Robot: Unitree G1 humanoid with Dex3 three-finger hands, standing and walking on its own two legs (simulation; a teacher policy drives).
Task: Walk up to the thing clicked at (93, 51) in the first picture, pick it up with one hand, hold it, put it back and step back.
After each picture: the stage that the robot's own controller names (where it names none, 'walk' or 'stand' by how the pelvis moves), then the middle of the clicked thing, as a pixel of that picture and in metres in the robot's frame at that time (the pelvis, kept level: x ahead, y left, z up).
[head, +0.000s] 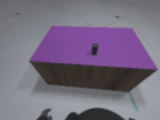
stand; (94, 49) +0.73 -0.02 -0.09
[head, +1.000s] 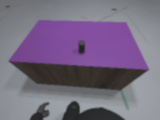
walk; (81, 46) +0.65 +0.12 -0.06
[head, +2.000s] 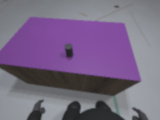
stand; (69, 50) +0.56 +0.21 -0.05
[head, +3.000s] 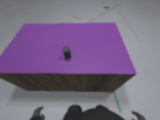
stand; (67, 52) +0.56 +0.22 -0.07
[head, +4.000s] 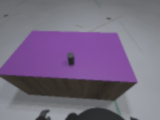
stand; (71, 59) +0.56 +0.21 -0.09
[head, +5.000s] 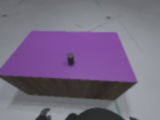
stand; (70, 59) +0.55 +0.21 -0.10
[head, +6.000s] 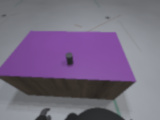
stand; (69, 58) +0.55 +0.22 -0.09
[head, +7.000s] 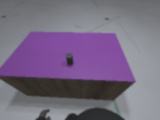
stand; (69, 59) +0.56 +0.22 -0.09
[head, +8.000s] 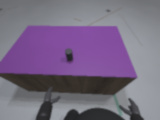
rise first; (69, 55) +0.56 +0.23 -0.09
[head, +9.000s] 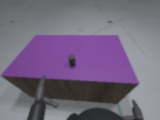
go down; (72, 60) +0.55 +0.22 -0.09
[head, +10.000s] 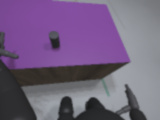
go down; (54, 40) +0.57 +0.22 -0.02
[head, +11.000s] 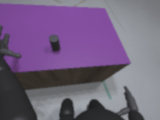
approach; (55, 43) +0.56 +0.22 -0.01
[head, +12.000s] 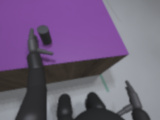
close in; (45, 35) +0.58 +0.23 +0.03
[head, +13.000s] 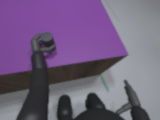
close; (49, 42) +0.53 +0.20 +0.02
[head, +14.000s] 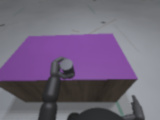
lift; (68, 69) +0.30 +0.14 +0.14
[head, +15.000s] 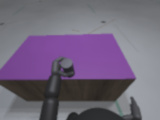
hold; (68, 68) +0.32 +0.15 +0.12
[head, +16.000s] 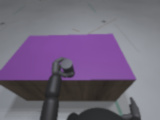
hold; (68, 69) +0.32 +0.15 +0.11
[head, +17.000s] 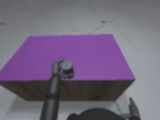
hold; (68, 70) +0.32 +0.15 +0.10
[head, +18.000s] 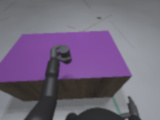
crouch; (65, 55) +0.42 +0.16 +0.13
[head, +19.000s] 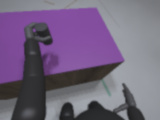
lower; (44, 34) +0.54 +0.22 +0.12
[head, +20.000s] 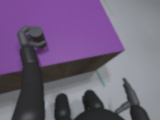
lower; (38, 38) +0.54 +0.22 +0.03
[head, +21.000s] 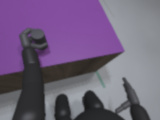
lower; (40, 40) +0.53 +0.22 +0.03
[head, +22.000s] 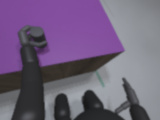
lower; (39, 38) +0.54 +0.22 +0.03
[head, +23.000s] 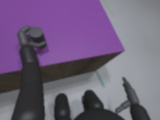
lower; (38, 38) +0.54 +0.22 +0.03
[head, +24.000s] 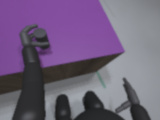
open; (42, 39) +0.54 +0.21 +0.02
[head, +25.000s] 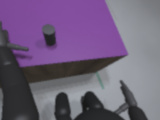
sink last; (49, 36) +0.54 +0.20 +0.02
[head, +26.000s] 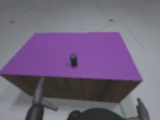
sink last; (73, 60) +0.53 +0.20 -0.04
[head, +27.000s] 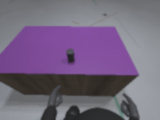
stand; (70, 55) +0.54 +0.19 -0.03
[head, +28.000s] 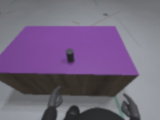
stand; (70, 55) +0.54 +0.20 -0.02
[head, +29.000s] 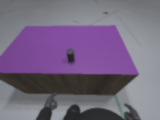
stand; (70, 55) +0.54 +0.19 -0.04
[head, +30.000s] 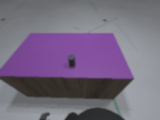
stand; (71, 61) +0.55 +0.20 -0.09
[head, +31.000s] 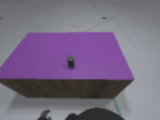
stand; (70, 61) +0.52 +0.20 -0.09
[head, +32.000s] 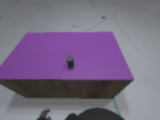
stand; (70, 62) +0.52 +0.20 -0.09
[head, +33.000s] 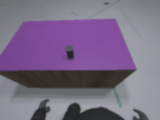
walk; (70, 52) +0.56 +0.20 -0.07
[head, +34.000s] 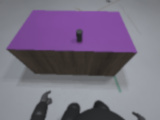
walk; (79, 35) +0.76 +0.14 -0.06
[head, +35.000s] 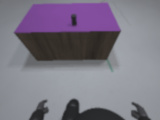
walk; (74, 20) +1.06 +0.27 -0.06
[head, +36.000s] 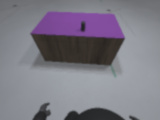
stand; (83, 26) +1.15 +0.15 -0.08
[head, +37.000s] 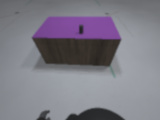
stand; (81, 29) +1.18 +0.17 -0.09
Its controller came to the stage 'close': yes
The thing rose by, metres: 0.21
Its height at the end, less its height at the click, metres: +0.00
